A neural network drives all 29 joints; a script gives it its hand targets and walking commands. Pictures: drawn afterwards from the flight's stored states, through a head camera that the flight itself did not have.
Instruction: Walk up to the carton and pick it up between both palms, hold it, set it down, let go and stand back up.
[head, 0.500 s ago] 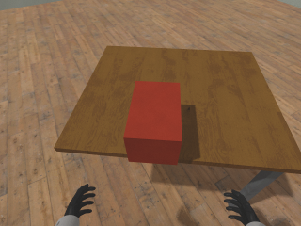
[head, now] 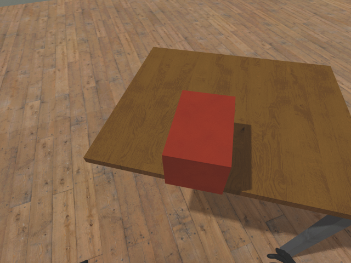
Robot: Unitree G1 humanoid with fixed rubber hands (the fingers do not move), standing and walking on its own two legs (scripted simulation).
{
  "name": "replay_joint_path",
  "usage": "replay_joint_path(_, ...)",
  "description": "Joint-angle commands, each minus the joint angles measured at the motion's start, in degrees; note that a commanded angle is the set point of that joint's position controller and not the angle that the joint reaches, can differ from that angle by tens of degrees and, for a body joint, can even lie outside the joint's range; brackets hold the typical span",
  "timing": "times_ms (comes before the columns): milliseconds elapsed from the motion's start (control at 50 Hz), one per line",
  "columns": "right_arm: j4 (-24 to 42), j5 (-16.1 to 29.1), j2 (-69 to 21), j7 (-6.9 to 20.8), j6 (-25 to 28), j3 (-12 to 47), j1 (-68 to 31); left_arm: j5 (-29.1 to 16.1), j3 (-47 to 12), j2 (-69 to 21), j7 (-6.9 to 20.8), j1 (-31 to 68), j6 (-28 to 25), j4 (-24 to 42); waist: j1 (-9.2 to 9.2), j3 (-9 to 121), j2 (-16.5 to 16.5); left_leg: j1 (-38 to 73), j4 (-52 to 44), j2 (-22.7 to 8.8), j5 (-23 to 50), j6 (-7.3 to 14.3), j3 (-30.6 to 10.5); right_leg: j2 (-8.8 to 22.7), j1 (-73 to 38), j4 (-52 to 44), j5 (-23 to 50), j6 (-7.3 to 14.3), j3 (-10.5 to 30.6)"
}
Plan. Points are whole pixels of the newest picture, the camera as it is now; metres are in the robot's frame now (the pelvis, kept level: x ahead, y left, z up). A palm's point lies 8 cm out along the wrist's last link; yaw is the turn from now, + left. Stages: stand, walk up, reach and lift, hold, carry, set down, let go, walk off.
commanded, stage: stand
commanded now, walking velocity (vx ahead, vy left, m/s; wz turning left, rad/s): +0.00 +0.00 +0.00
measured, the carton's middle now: (201, 139) +0.47 -0.05 -0.05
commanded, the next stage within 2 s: none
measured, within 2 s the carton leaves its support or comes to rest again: neither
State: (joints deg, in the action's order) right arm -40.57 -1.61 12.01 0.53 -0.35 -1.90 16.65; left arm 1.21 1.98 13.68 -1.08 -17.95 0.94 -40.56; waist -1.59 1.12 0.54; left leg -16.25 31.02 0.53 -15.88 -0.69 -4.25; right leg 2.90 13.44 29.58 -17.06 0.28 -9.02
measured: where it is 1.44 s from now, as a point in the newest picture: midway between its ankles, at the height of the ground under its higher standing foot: outside the picture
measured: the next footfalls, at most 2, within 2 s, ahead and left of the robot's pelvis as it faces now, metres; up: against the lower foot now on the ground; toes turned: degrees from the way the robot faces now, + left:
none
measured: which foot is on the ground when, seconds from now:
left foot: down 0.00-1.00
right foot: down 0.00-1.00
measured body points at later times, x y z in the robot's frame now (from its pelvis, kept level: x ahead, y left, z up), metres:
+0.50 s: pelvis +0.01 -0.01 +0.00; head +0.01 -0.01 +0.45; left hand +0.06 +0.26 -0.13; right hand +0.11 -0.25 -0.13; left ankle +0.00 +0.13 -0.73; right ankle -0.02 -0.11 -0.73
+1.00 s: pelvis +0.01 -0.02 +0.00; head +0.01 -0.02 +0.45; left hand +0.01 +0.24 -0.14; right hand +0.07 -0.26 -0.14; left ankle +0.00 +0.13 -0.73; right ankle -0.02 -0.11 -0.73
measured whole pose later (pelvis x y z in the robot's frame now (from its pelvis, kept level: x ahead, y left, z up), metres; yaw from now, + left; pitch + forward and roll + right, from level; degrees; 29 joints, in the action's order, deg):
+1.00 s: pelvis +0.01 -0.02 +0.00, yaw +2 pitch -1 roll +0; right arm -50.6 -0.9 11.5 -2.2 -1.2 -0.9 17.8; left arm 1.1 2.1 11.8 -1.9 -19.2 1.4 -55.1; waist -1.8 -1.1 0.6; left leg -11.2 27.7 0.3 -15.2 -1.8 -6.6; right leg 2.4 7.6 26.5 -17.4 1.4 -11.4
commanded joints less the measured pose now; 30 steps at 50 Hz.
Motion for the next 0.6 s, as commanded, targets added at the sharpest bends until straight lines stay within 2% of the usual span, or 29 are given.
replay_joint_path(0, 3.1, 0.1, 6.1, -0.5, 0.7, -1.5, 1.3, 0.0, 1.6, 5.9, -0.2, -0.8, -0.9, 3.0, 0.31, 0.0, 0.6, -3.5, -4.8, -3.2, 11.0, 1.8, -4.1, 3.7, -3.2, -5.9, 3.5, 1.3, 5.8)
replay_joint_path(580, -1.5, 0.5, 5.4, -2.2, 0.0, -0.8, 2.9, -0.2, 1.9, 5.2, -0.6, -2.9, -0.2, -6.1, -0.18, -1.9, 0.3, -1.6, -5.2, -2.6, 14.9, 1.3, -4.3, 4.6, -7.5, -7.0, 8.7, 2.8, 4.0)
